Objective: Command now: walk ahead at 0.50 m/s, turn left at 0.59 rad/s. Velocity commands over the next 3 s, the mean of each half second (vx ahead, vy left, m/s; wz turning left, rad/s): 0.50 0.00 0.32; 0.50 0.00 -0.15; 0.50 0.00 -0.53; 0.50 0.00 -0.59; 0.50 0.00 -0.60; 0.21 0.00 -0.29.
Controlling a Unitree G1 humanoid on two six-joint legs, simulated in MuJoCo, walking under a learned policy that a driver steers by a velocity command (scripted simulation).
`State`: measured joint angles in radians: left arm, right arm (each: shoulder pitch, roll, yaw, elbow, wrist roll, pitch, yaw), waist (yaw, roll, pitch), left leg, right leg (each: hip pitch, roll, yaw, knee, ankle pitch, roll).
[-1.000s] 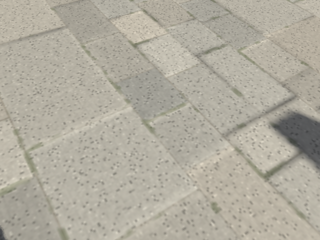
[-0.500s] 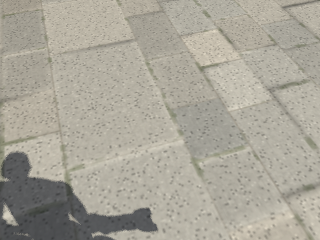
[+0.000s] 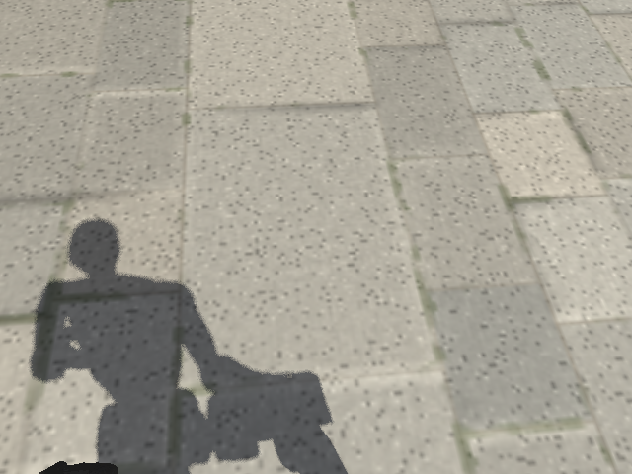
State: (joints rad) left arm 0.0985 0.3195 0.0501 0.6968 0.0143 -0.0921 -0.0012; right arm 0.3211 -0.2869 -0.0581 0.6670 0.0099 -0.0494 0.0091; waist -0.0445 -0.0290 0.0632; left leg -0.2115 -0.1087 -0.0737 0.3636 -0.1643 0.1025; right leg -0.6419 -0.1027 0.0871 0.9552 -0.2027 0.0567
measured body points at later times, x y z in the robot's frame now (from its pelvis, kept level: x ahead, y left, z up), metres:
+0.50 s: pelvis +0.28 -0.06 +0.00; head +0.31 -0.06 +0.45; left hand +0.28 +0.22 -0.12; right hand +0.49 -0.29 -0.10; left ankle +0.34 +0.11 -0.68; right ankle +0.28 -0.15 -0.75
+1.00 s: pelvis +0.55 +0.04 +0.00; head +0.57 +0.05 +0.45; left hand +0.66 +0.33 -0.12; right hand +0.63 -0.23 -0.11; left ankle +0.53 +0.13 -0.75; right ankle +0.64 -0.12 -0.67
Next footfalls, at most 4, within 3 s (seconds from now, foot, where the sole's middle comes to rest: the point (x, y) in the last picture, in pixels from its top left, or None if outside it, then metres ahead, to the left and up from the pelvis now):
0.24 right None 0.32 -0.15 -0.78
0.74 left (239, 418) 0.57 0.14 -0.78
1.28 right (341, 300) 0.86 -0.10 -0.78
1.74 left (289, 201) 1.18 0.02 -0.78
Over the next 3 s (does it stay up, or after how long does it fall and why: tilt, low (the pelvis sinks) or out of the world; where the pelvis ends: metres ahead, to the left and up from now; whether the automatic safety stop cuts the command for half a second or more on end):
stays up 1.43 -0.40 -0.01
